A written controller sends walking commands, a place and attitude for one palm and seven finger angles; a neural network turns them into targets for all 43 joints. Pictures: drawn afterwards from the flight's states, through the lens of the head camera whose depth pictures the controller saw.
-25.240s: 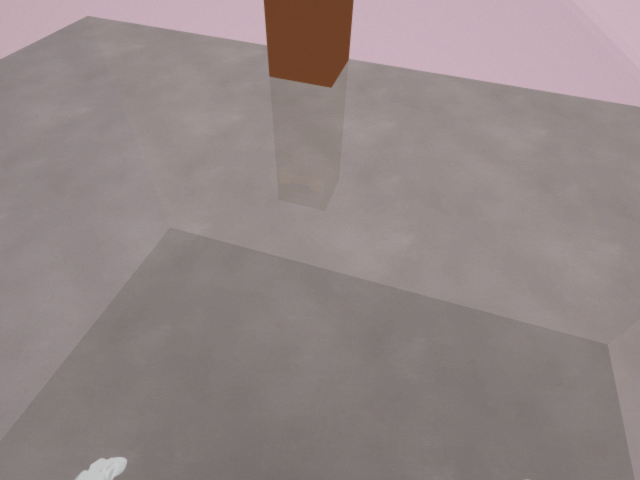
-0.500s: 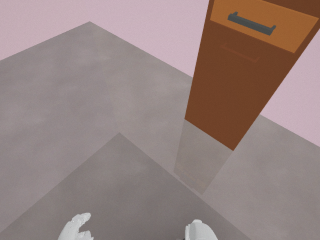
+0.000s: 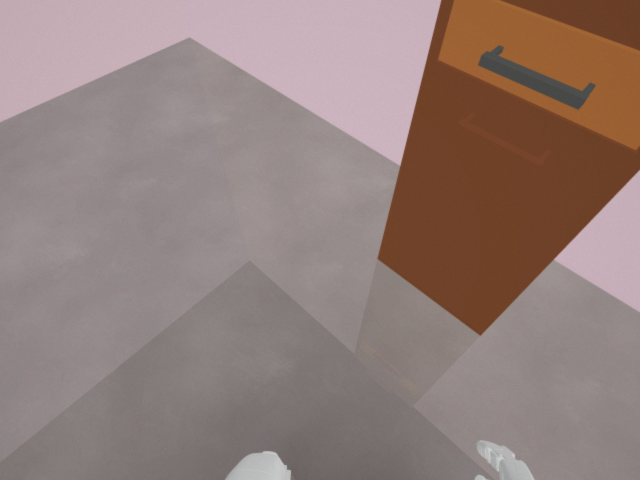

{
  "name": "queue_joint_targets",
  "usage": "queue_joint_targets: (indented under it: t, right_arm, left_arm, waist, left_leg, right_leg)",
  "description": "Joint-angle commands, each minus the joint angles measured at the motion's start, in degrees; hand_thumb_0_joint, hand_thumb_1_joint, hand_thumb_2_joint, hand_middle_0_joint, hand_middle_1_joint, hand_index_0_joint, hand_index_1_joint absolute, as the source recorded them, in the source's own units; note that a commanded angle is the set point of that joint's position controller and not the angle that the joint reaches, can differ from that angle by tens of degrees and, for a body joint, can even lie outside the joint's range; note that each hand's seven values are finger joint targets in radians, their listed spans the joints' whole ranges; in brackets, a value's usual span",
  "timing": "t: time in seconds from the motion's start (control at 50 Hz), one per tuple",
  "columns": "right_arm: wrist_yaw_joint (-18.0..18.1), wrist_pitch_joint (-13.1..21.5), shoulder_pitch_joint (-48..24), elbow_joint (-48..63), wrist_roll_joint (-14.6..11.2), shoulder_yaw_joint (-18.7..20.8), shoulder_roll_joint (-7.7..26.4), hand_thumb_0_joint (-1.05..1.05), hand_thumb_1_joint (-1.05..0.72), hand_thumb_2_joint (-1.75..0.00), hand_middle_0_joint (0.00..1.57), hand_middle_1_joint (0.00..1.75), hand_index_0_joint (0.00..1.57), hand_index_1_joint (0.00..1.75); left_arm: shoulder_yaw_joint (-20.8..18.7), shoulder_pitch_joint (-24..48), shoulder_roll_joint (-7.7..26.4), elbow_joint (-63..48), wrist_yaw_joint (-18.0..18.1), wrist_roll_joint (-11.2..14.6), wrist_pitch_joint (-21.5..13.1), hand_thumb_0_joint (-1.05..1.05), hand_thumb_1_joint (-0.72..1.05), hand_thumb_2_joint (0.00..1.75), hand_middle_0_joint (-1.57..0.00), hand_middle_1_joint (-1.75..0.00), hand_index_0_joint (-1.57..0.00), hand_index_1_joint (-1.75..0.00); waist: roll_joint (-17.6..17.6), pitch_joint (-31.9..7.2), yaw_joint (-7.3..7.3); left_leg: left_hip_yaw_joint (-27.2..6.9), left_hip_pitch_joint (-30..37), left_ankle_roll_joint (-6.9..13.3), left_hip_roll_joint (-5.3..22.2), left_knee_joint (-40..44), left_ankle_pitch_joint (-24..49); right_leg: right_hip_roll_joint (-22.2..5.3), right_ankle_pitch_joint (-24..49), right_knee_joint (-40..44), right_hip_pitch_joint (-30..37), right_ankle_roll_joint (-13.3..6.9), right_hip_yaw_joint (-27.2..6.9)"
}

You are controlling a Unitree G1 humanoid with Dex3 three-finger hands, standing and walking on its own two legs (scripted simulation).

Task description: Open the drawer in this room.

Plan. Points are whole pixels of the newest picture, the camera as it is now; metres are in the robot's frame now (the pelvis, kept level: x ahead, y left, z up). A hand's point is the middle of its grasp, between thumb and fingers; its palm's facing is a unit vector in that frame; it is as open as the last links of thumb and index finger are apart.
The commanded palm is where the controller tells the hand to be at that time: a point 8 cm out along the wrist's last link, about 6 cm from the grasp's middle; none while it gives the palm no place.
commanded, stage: turn to face it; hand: left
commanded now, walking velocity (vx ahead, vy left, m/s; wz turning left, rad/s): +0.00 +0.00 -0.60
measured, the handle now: (535, 74) +0.75 -0.27 +0.10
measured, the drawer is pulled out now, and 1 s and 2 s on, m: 0.00 0.00 0.00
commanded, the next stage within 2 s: take the last steps up to it in 0.92 s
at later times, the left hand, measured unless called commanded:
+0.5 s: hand (221, 403) +0.22 +0.18 -0.16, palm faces -0.32 -0.91 -0.27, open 7.4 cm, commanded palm none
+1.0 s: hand (245, 428) +0.19 +0.14 -0.18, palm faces -0.46 -0.87 -0.19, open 7.4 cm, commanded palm none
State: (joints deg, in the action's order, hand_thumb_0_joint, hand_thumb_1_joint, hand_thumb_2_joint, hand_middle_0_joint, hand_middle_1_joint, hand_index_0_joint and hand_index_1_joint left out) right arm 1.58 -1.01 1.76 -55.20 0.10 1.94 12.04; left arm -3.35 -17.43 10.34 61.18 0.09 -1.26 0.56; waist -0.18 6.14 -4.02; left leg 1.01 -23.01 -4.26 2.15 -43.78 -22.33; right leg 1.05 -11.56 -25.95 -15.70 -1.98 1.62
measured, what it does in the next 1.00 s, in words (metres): steps on the spot, turning right: left foot, then right foot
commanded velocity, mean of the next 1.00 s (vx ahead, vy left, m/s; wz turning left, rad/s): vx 0.00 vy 0.00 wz -0.43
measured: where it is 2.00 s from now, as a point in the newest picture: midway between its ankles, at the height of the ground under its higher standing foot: outside the picture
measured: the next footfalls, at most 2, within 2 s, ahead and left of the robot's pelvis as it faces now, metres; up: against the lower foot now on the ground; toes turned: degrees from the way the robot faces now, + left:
left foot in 0.08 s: +0.07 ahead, +0.13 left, +0.00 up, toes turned +0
right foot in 0.56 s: +0.02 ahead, -0.13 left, +0.00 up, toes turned -28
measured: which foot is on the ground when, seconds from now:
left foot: up 0.00-0.06, down 0.08-0.54, up 0.56-0.96, down 0.98-1.00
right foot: down 0.00-0.08, up 0.10-0.54, down 0.56-1.00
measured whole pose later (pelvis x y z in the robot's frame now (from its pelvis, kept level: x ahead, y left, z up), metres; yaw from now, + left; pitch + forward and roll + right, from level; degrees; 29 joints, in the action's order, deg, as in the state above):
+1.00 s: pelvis +0.03 +0.01 -0.01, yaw -30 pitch +0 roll -1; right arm 1.5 -1.0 10.4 -54.3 0.3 1.8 11.2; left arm -3.1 -10.9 12.1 54.7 0.0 -0.8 2.6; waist 1.1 3.5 0.0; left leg 3.2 -16.2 -1.4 2.0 -33.8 -17.5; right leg 1.8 -14.8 -32.3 -17.7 0.1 -2.1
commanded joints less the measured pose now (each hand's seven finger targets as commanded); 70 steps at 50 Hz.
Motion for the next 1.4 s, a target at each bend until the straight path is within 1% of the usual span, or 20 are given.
queue_joint_targets:
  t: [0.0, 0.02, 0.06, 0.08, 0.16, 0.36, 0.48, 0.5, 0.52, 0.54, 0.58, 0.66, 0.86, 0.92, 0.94, 0.98, 1.0, 1.08, 1.26, 1.38]
  right_arm:
    - [0.62, 1.39, 6.70, 2.42, -0.23, 1.34, 4.15, 0.00, -0.90, -0.90, 0.20, 0.30, 0.20, 0.30]
    - [0.84, 1.82, 9.11, 1.84, -0.13, 1.66, 5.54, 0.00, -0.90, -0.90, 0.20, 0.30, 0.20, 0.30]
    - [0.83, 1.61, 10.47, 3.12, 0.90, 3.41, 13.54, 0.00, -0.90, -0.90, 0.20, 0.30, 0.20, 0.30]
    - [0.97, 1.26, 9.33, 3.47, 1.02, 3.38, 12.86, 0.00, -0.90, -0.90, 0.20, 0.30, 0.20, 0.30]
    - [0.78, 1.85, 4.10, 6.07, 1.11, 2.43, 8.10, 0.00, -0.90, -0.90, 0.20, 0.30, 0.20, 0.30]
    - [0.12, 1.99, 13.44, 3.35, 1.31, 4.24, 9.32, 0.00, -0.90, -0.90, 0.20, 0.30, 0.20, 0.30]
    - [-0.76, 1.49, 12.28, 2.96, 1.32, 4.98, 11.60, 0.00, -0.90, -0.90, 0.20, 0.30, 0.20, 0.30]
    - [-1.03, 1.41, 11.93, 3.35, 0.83, 4.74, 11.23, 0.00, -0.90, -0.90, 0.20, 0.30, 0.20, 0.30]
    - [-1.38, 1.08, 12.61, 5.36, 0.43, 3.47, 6.74, 0.00, -0.90, -0.90, 0.20, 0.30, 0.20, 0.30]
    - [-0.85, 0.23, 10.17, 7.24, 0.38, 2.64, 5.81, 0.00, -0.90, -0.90, 0.20, 0.30, 0.20, 0.30]
    - [0.04, -0.81, 8.20, 6.63, 0.29, 2.39, 6.18, 0.00, -0.90, -0.90, 0.20, 0.30, 0.20, 0.30]
    - [-0.59, -1.17, 13.02, 2.98, 1.05, 2.32, 6.78, 0.00, -0.90, -0.90, 0.20, 0.30, 0.20, 0.30]
    - [-0.28, -0.08, 9.73, 4.22, 0.34, 1.67, 5.05, 0.00, -0.90, -0.90, 0.20, 0.30, 0.20, 0.30]
    - [0.24, 0.70, 15.48, 2.08, 0.21, 1.48, 4.47, 0.00, -0.90, -0.90, 0.20, 0.30, 0.20, 0.30]
    - [0.33, 1.21, 17.19, 1.68, 0.15, 1.57, 5.59, 0.00, -0.90, -0.90, 0.20, 0.30, 0.20, 0.30]
    - [0.34, 1.17, 16.13, 3.63, 1.16, 2.70, 13.11, 0.00, -0.90, -0.90, 0.20, 0.30, 0.20, 0.30]
    - [0.84, 1.32, 14.51, 3.36, 1.40, 2.59, 12.21, 0.00, -0.90, -0.90, 0.20, 0.30, 0.20, 0.30]
    - [0.85, 2.57, 12.59, 3.20, 1.43, 1.35, 7.25, 0.00, -0.90, -0.90, 0.20, 0.30, 0.20, 0.30]
    - [0.54, 4.31, 25.02, -3.86, 1.46, 1.96, 5.47, 0.00, -0.90, -0.90, 0.20, 0.30, 0.20, 0.30]
    - [-0.08, 3.75, 23.76, -6.46, 1.84, 2.31, 6.16, 0.00, -0.90, -0.90, 0.20, 0.30, 0.20, 0.30]
  left_arm:
    - [-3.21, 3.25, 11.95, -5.33, 0.57, 0.44, -0.24, 0.00, 0.90, 0.90, -0.20, -0.30, -0.20, -0.30]
    - [-3.14, 4.38, 11.30, -6.04, 0.46, 0.78, 0.12, 0.00, 0.90, 0.90, -0.20, -0.30, -0.20, -0.30]
    - [-2.48, 2.64, 6.62, -8.08, -0.36, 1.05, 0.55, 0.00, 0.90, 0.90, -0.20, -0.30, -0.20, -0.30]
    - [-2.85, 3.21, 8.25, -7.67, -0.12, 0.22, 1.35, 0.00, 0.90, 0.90, -0.20, -0.30, -0.20, -0.30]
    - [-3.73, 1.80, 7.89, -7.17, -1.26, -0.06, 1.96, 0.00, 0.90, 0.90, -0.20, -0.30, -0.20, -0.30]
    - [-2.38, 12.76, 6.53, -13.34, -1.94, -0.05, 2.57, 0.00, 0.90, 0.90, -0.20, -0.30, -0.20, -0.30]
    - [-1.91, 9.45, 7.58, -13.26, -1.68, 0.01, 1.14, 0.00, 0.90, 0.90, -0.20, -0.30, -0.20, -0.30]
    - [-2.31, 4.04, 10.18, -11.81, -1.32, -0.11, 0.53, 0.00, 0.90, 0.90, -0.20, -0.30, -0.20, -0.30]
    - [-3.37, 0.52, 17.16, -10.99, -0.40, -0.66, -0.26, 0.00, 0.90, 0.90, -0.20, -0.30, -0.20, -0.30]
    - [-3.59, -2.09, 19.90, -10.22, 0.20, 0.62, -0.17, 0.00, 0.90, 0.90, -0.20, -0.30, -0.20, -0.30]
    - [-3.71, 1.89, 18.47, -11.22, 1.17, 0.65, 0.43, 0.00, 0.90, 0.90, -0.20, -0.30, -0.20, -0.30]
    - [-2.07, 10.56, 13.58, -13.61, 0.83, 0.54, 0.08, 0.00, 0.90, 0.90, -0.20, -0.30, -0.20, -0.30]
    - [-2.69, 7.54, 13.51, -11.25, 0.56, -0.25, 0.27, 0.00, 0.90, 0.90, -0.20, -0.30, -0.20, -0.30]
    - [-2.61, 9.76, 12.86, -10.96, 0.59, 0.38, 0.76, 0.00, 0.90, 0.90, -0.20, -0.30, -0.20, -0.30]
    - [-2.20, 9.48, 10.85, -10.86, 0.55, 0.61, 1.03, 0.00, 0.90, 0.90, -0.20, -0.30, -0.20, -0.30]
    - [-1.54, 6.53, 6.27, -11.94, 0.05, 0.81, 1.46, 0.00, 0.90, 0.90, -0.20, -0.30, -0.20, -0.30]
    - [-1.79, 8.00, 7.69, -10.84, 0.29, 0.07, 2.16, 0.00, 0.90, 0.90, -0.20, -0.30, -0.20, -0.30]
    - [-1.96, 4.75, 6.80, -7.10, -1.25, -0.47, 1.15, 0.00, 0.90, 0.90, -0.20, -0.30, -0.20, -0.30]
    - [-0.10, 10.30, 3.89, -6.11, -1.80, -0.28, -0.35, 0.00, 0.90, 0.90, -0.20, -0.30, -0.20, -0.30]
    - [0.63, 11.80, 1.97, -5.62, -1.93, 0.06, -1.09, 0.00, 0.90, 0.90, -0.20, -0.30, -0.20, -0.30]
  waist:
    - [8.23, -11.09, 4.15]
    - [5.66, -11.28, 5.46]
    - [-17.18, -9.42, 5.61]
    - [-15.78, -8.54, 6.06]
    - [-5.99, -6.13, 2.10]
    - [-9.98, -6.42, 6.29]
    - [-10.67, -9.03, 3.82]
    - [-4.84, -11.70, 0.97]
    - [13.78, -13.66, -0.56]
    - [16.36, -14.15, -1.55]
    - [14.09, -11.95, -0.28]
    - [7.95, -9.88, 4.51]
    - [8.93, -8.48, 3.14]
    - [8.09, -8.71, 6.14]
    - [3.55, -8.73, 6.72]
    - [-18.02, -5.91, 5.67]
    - [-18.22, -4.48, 6.40]
    - [-7.15, -5.85, 4.25]
    - [-6.54, -3.59, 7.87]
    - [-8.95, -1.95, 6.84]
  left_leg:
    - [0.45, 11.61, 0.71, -0.75, 14.63, 6.72]
    - [0.39, 19.49, 1.19, 1.39, 21.15, 11.22]
    - [-18.34, 24.46, 10.46, 24.09, 27.94, 24.13]
    - [-17.66, 18.98, 12.76, 25.21, 28.29, 24.22]
    - [-3.58, 15.63, 10.84, 16.52, 26.14, 27.71]
    - [4.09, 22.24, 11.78, 18.89, 22.96, 38.14]
    - [9.36, 17.58, 7.15, 18.52, 13.40, 36.95]
    - [11.76, 12.82, 4.40, 16.64, 5.00, 32.49]
    - [13.80, -4.57, 0.67, 10.10, -8.39, 3.56]
    - [7.34, -10.87, -0.71, 5.19, -18.72, -16.05]
    - [-0.72, -12.61, -0.33, 5.24, -25.66, -12.20]
    - [0.30, -7.63, -1.35, 5.01, -22.36, 0.27]
    - [0.84, 0.30, 0.38, 1.38, -1.81, -2.62]
    - [2.23, 12.11, 1.28, 0.00, 13.89, 7.21]
    - [0.02, 17.91, 1.91, 2.16, 20.85, 10.26]
    - [-20.69, 15.09, 10.93, 22.25, 30.92, 11.74]
    - [-21.75, 9.86, 11.19, 22.04, 32.83, 11.13]
    - [-9.85, 15.64, 10.00, 13.59, 32.68, 4.71]
    - [-7.09, 25.30, 13.52, 15.77, 32.36, 18.25]
    - [-4.20, 17.35, 12.74, 15.13, 31.16, 13.11]
  right_leg:
    - [-12.83, 24.88, 0.74, 4.00, -5.34, -16.54]
    - [-10.22, 18.58, -2.27, -1.80, -2.89, -14.61]
    - [0.21, -22.26, -22.64, -16.73, 3.35, -2.41]
    - [-1.45, -24.02, -32.87, -16.10, 4.41, -4.12]
    - [-3.56, -12.69, -45.16, -17.20, 5.86, -2.77]
    - [-5.61, -13.82, -29.57, -16.18, 6.51, 1.67]
    - [-2.56, -4.72, -6.00, 0.00, 2.98, 5.44]
    - [-4.18, 5.02, 1.39, 9.60, 1.93, 3.43]
    - [-18.40, 24.96, 3.71, 22.87, -3.21, -14.01]
    - [-26.30, 47.75, 1.36, 21.10, -9.11, -20.34]
    - [-22.68, 32.99, 3.34, 14.95, -10.93, -19.97]
    - [-14.48, 22.99, 4.65, 8.00, -6.48, -9.95]
    - [-14.22, 15.09, 5.98, 5.57, -9.20, -16.91]
    - [-11.77, 11.30, 2.38, -0.16, -5.87, -16.81]
    - [-8.94, 6.19, -1.47, -4.50, -3.40, -14.80]
    - [1.43, -21.22, -21.45, -14.26, 2.45, -2.89]
    - [-0.18, -20.86, -29.17, -13.41, 3.04, -6.65]
    - [-1.86, -9.54, -37.89, -16.90, 3.86, -4.06]
    - [-5.73, -8.59, -27.27, -19.77, 3.84, -0.33]
    - [-4.88, -10.28, -11.90, -8.30, 2.87, 4.04]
